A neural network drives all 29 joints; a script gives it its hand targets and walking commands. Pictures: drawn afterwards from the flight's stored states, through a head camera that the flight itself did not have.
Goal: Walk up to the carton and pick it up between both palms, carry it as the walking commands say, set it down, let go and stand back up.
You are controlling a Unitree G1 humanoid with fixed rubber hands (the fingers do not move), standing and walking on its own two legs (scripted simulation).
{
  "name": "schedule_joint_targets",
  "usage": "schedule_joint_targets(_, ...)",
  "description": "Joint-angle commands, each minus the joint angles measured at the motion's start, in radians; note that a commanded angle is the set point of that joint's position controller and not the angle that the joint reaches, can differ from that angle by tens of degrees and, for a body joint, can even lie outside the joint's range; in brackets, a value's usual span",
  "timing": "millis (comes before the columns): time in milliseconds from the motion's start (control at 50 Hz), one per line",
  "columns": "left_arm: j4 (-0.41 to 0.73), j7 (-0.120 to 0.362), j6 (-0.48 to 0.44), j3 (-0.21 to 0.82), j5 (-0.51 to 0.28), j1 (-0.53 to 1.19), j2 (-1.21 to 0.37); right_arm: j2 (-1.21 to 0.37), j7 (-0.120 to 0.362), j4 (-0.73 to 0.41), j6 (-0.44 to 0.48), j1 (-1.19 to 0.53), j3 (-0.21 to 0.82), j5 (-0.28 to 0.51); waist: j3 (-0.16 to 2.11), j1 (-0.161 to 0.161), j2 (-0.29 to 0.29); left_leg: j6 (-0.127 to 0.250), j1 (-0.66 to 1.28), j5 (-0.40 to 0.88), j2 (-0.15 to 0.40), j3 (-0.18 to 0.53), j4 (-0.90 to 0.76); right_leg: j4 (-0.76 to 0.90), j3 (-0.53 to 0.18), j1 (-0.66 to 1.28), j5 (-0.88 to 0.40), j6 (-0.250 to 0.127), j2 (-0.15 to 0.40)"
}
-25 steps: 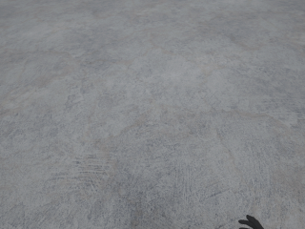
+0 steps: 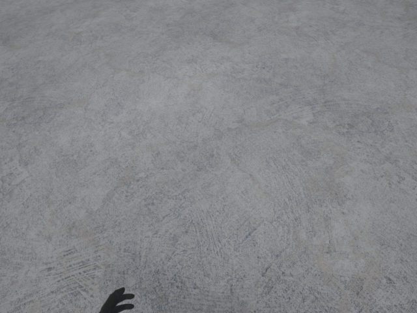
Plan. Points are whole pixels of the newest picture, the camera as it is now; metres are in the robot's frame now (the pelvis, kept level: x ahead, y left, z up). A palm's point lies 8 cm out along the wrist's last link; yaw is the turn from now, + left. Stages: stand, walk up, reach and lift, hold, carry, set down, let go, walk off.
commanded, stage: walk up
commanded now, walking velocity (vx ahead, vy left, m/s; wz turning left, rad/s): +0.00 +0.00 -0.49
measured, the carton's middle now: out of the picture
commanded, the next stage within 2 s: none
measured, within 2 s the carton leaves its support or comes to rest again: neither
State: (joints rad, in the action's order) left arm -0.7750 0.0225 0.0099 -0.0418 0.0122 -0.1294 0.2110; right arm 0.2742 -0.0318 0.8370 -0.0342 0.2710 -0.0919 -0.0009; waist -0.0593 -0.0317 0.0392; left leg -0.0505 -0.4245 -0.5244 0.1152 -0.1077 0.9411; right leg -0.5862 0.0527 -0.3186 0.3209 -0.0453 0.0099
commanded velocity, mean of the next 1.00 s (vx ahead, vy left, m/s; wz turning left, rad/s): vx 0.00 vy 0.00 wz -0.49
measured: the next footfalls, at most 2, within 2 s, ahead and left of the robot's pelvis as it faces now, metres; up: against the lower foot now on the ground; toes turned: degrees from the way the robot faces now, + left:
left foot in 0.30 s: +0.06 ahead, +0.13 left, +0.00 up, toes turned -7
right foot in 0.74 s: -0.05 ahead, -0.09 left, +0.00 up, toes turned -26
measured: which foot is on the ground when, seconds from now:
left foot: up 0.00-0.28, down 0.30-0.74, up 0.76-1.00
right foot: down 0.00-0.30, up 0.32-0.72, down 0.74-1.00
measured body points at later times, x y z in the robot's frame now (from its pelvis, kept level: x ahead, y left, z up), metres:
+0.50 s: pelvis -0.01 +0.05 +0.02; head +0.01 +0.07 +0.47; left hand +0.16 +0.28 -0.12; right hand +0.02 -0.23 -0.09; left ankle +0.02 +0.14 -0.73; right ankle -0.06 -0.09 -0.64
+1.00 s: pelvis -0.05 +0.01 +0.02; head -0.03 -0.03 +0.47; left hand +0.16 +0.20 -0.09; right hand -0.10 -0.26 -0.13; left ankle +0.03 +0.15 -0.66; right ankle -0.08 -0.07 -0.73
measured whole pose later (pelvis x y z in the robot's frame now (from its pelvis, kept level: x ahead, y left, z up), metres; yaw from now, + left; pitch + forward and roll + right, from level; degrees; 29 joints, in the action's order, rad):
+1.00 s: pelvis -0.05 +0.01 +0.02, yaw -30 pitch +2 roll +2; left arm -0.81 0.00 0.02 -0.06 0.01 -0.23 0.24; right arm 0.24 -0.01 0.86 -0.05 0.19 -0.08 -0.01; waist -0.05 0.02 0.02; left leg -0.07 -0.47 -0.38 0.06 -0.02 0.94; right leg -0.44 -0.05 -0.26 0.21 -0.06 -0.04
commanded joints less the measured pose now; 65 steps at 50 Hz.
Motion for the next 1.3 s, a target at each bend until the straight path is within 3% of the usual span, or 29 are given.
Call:
schedule_joint_targets(0, 0.009, -0.034, 0.007, -0.054, -0.002, -0.099, 0.204, 0.029, 0.009, -0.068, 0.017, -0.079, -0.003, -0.004, 0.076, 0.065, -0.246, -0.006, -0.175, 0.076, 0.001, 0.091, 0.149, 0.262, -0.317, 0.174, -0.387, -0.158, 0.267)
schedule_joint_targets(40, 0.009, -0.034, 0.004, -0.045, -0.004, -0.060, 0.178, 0.032, 0.026, -0.029, 0.017, -0.035, -0.002, -0.004, 0.085, 0.039, -0.185, -0.006, -0.091, 0.140, -0.033, 0.064, 0.112, 0.251, -0.264, 0.103, -0.365, -0.142, 0.211)
schedule_joint_targets(80, 0.006, -0.030, 0.005, -0.053, -0.003, -0.059, 0.185, 0.020, 0.030, -0.028, 0.013, -0.044, 0.007, 0.000, 0.075, 0.044, -0.172, -0.007, -0.069, 0.144, -0.054, 0.055, 0.035, 0.251, -0.277, 0.082, -0.272, -0.135, 0.189)
schedule_joint_targets(180, -0.002, -0.026, 0.021, -0.069, 0.016, -0.074, 0.221, -0.002, 0.017, -0.062, 0.014, -0.076, 0.020, 0.008, 0.083, 0.066, -0.232, 0.011, 0.029, 0.106, -0.102, 0.054, -0.146, 0.239, -0.369, 0.049, -0.236, -0.149, 0.200)
schedule_joint_targets(240, 0.005, -0.029, 0.031, -0.066, 0.018, -0.043, 0.219, -0.011, 0.005, -0.057, 0.029, 0.008, 0.020, 0.013, 0.083, 0.011, -0.216, 0.019, 0.213, 0.221, -0.113, 0.058, -0.402, 0.193, -0.404, -0.031, -0.283, -0.099, 0.178)
schedule_joint_targets(260, 0.010, -0.029, 0.029, -0.059, 0.015, -0.055, 0.196, 0.019, -0.003, -0.060, 0.038, 0.040, 0.013, -0.002, 0.081, -0.009, -0.169, 0.030, 0.293, 0.250, -0.078, 0.090, -0.525, 0.131, -0.388, -0.083, -0.198, -0.052, 0.136)
schedule_joint_targets(280, 0.031, -0.027, 0.025, -0.049, 0.015, -0.073, 0.139, 0.110, -0.009, -0.068, 0.047, 0.072, -0.002, -0.030, 0.077, -0.017, 0.035, 0.068, 0.366, 0.177, 0.129, 0.303, -0.682, -0.078, -0.278, -0.191, 0.009, 0.013, 0.021)
schedule_joint_targets(300, 0.068, -0.033, 0.020, -0.027, 0.026, -0.077, 0.091, 0.211, -0.006, -0.090, 0.045, 0.040, -0.021, -0.031, 0.073, -0.021, 0.235, 0.177, 0.325, 0.217, 0.367, 0.536, -0.762, -0.327, -0.133, -0.323, 0.274, 0.049, -0.114)
schedule_joint_targets(320, 0.076, -0.036, 0.029, -0.039, 0.028, -0.011, 0.157, 0.190, -0.002, -0.077, 0.042, 0.027, -0.018, -0.029, 0.047, -0.037, 0.148, 0.234, 0.219, 0.220, 0.382, 0.511, -0.761, -0.486, -0.172, -0.317, 0.261, 0.051, -0.039)
schedule_joint_targets(340, 0.061, -0.028, 0.032, -0.052, 0.026, -0.013, 0.168, 0.123, 0.001, -0.091, 0.044, -0.034, 0.000, -0.035, 0.026, -0.001, 0.091, 0.218, 0.179, 0.230, 0.315, 0.425, -0.748, -0.544, -0.170, -0.296, 0.188, 0.046, -0.024)
schedule_joint_targets(380, 0.014, -0.003, 0.045, -0.065, 0.020, -0.103, 0.179, 0.064, 0.000, -0.101, 0.049, -0.120, 0.017, -0.028, 0.040, 0.060, 0.093, 0.177, 0.186, 0.334, 0.191, 0.247, -0.706, -0.610, -0.139, -0.257, 0.059, 0.061, -0.009)
schedule_joint_targets(420, -0.006, 0.009, 0.055, -0.063, 0.012, -0.111, 0.157, 0.042, -0.006, -0.091, 0.053, -0.102, 0.020, -0.021, 0.064, 0.057, 0.106, 0.160, 0.222, 0.454, 0.154, 0.150, -0.665, -0.599, -0.103, -0.242, 0.034, 0.090, -0.008)
schedule_joint_targets(540, 0.022, 0.015, 0.068, -0.036, 0.002, 0.002, 0.103, 0.092, -0.007, -0.043, 0.059, 0.011, -0.005, -0.031, 0.077, -0.007, 0.157, 0.193, 0.321, 0.585, 0.211, 0.103, -0.636, -0.365, -0.036, -0.215, 0.118, 0.098, 0.000)
schedule_joint_targets(660, 0.036, 0.017, 0.051, -0.013, -0.003, -0.023, 0.068, 0.151, 0.005, -0.020, 0.036, -0.006, -0.031, -0.035, 0.095, 0.011, 0.181, 0.188, 0.280, 0.705, 0.244, 0.054, -0.545, -0.057, 0.040, -0.030, 0.128, 0.065, -0.027)
schedule_joint_targets(680, 0.029, 0.013, 0.042, -0.013, 0.000, -0.059, 0.067, 0.153, 0.009, -0.018, 0.032, -0.018, -0.032, -0.028, 0.105, 0.032, 0.153, 0.161, 0.253, 0.675, 0.230, 0.022, -0.498, 0.066, 0.046, 0.043, 0.032, 0.063, -0.036)
schedule_joint_targets(700, 0.020, 0.009, 0.028, -0.020, 0.007, -0.096, 0.088, 0.141, 0.013, -0.009, 0.029, 0.004, -0.029, -0.021, 0.125, 0.047, 0.072, 0.119, 0.185, 0.567, 0.195, -0.033, -0.400, 0.210, -0.003, 0.163, -0.086, 0.065, -0.009)
schedule_joint_targets(720, 0.018, 0.007, 0.009, -0.043, 0.011, -0.137, 0.163, 0.093, 0.021, -0.014, 0.024, 0.012, -0.017, -0.017, 0.128, 0.074, -0.096, 0.056, 0.005, 0.290, 0.116, -0.073, -0.227, 0.319, -0.202, 0.300, -0.154, 0.035, 0.151)
schedule_joint_targets(740, 0.037, 0.004, 0.007, -0.081, 0.011, -0.125, 0.312, -0.002, 0.015, -0.073, 0.013, -0.035, 0.005, -0.004, 0.087, 0.073, -0.349, -0.005, -0.215, -0.054, -0.010, -0.071, -0.086, 0.321, -0.514, 0.280, -0.408, -0.093, 0.403)
schedule_joint_targets(760, -0.007, -0.011, 0.016, -0.088, 0.008, -0.184, 0.297, 0.010, 0.010, -0.085, -0.005, -0.119, -0.002, -0.003, 0.093, 0.116, -0.259, -0.007, -0.185, -0.082, -0.003, 0.053, 0.077, 0.300, -0.485, 0.212, -0.439, -0.184, 0.405)
schedule_joint_targets(800, 0.009, -0.028, 0.019, -0.055, -0.004, -0.071, 0.217, 0.036, 0.018, -0.056, 0.000, -0.090, -0.009, -0.006, 0.065, 0.060, -0.187, -0.015, -0.179, 0.059, 0.009, 0.108, 0.115, 0.295, -0.353, 0.165, -0.311, -0.149, 0.278)
schedule_joint_targets(820, 0.025, -0.032, 0.014, -0.048, -0.004, -0.036, 0.198, 0.041, 0.020, -0.038, 0.003, -0.069, -0.013, -0.016, 0.070, 0.046, -0.191, -0.016, -0.165, 0.119, 0.003, 0.105, 0.115, 0.288, -0.318, 0.168, -0.361, -0.130, 0.232)
schedule_joint_targets(880, 0.020, -0.026, -0.002, -0.049, -0.009, -0.064, 0.176, 0.034, 0.025, -0.011, -0.005, -0.044, -0.013, -0.020, 0.108, 0.042, -0.158, -0.021, -0.127, 0.168, -0.026, 0.089, 0.107, 0.252, -0.279, 0.191, -0.520, -0.126, 0.194)
schedule_joint_targets(1020, -0.012, -0.031, 0.003, -0.065, 0.012, -0.165, 0.201, 0.018, 0.005, -0.052, -0.011, -0.122, 0.004, -0.002, 0.093, 0.077, -0.206, -0.012, -0.084, 0.102, -0.088, 0.091, -0.096, 0.259, -0.393, 0.186, -0.398, -0.142, 0.198)
schedule_joint_targets(1140, -0.017, -0.036, 0.017, -0.070, 0.018, -0.136, 0.204, 0.010, -0.013, -0.044, 0.017, -0.056, 0.016, 0.019, 0.087, 0.032, -0.211, -0.004, 0.149, 0.168, -0.133, 0.106, -0.374, 0.244, -0.471, 0.085, -0.405, -0.101, 0.171)
schedule_joint_targets(1180, -0.011, -0.035, 0.014, -0.065, 0.010, -0.149, 0.182, 0.058, -0.022, -0.038, 0.039, -0.001, 0.009, 0.005, 0.105, -0.003, -0.159, 0.016, 0.337, 0.276, -0.063, 0.140, -0.578, 0.184, -0.437, -0.017, -0.264, -0.024, 0.111)
schedule_joint_targets(1200, 0.008, -0.031, 0.010, -0.054, 0.008, -0.158, 0.136, 0.120, -0.027, -0.047, 0.047, 0.021, -0.002, -0.015, 0.124, -0.009, -0.017, 0.055, 0.434, 0.214, 0.104, 0.282, -0.670, 0.037, -0.348, -0.125, -0.083, 0.034, 0.031)
schedule_joint_targets(1220, 0.048, -0.031, 0.004, -0.034, 0.014, -0.158, 0.089, 0.204, -0.023, -0.066, 0.043, -0.015, -0.022, -0.023, 0.099, -0.004, 0.212, 0.157, 0.407, 0.273, 0.333, 0.491, -0.746, -0.169, -0.162, -0.276, 0.172, 0.066, -0.108)
schedule_joint_targets(1240, 0.053, -0.033, 0.011, -0.047, 0.024, -0.106, 0.145, 0.185, -0.016, -0.069, 0.039, -0.049, -0.018, -0.023, 0.057, -0.006, 0.172, 0.227, 0.269, 0.377, 0.360, 0.465, -0.731, -0.381, -0.122, -0.255, 0.252, 0.071, -0.051)
schedule_joint_targets(1280, 0.020, -0.010, 0.026, -0.057, 0.029, -0.144, 0.152, 0.090, -0.011, -0.095, 0.042, -0.115, 0.014, -0.022, 0.035, 0.048, 0.094, 0.194, 0.207, 0.480, 0.223, 0.287, -0.692, -0.517, -0.128, -0.211, 0.138, 0.073, -0.011)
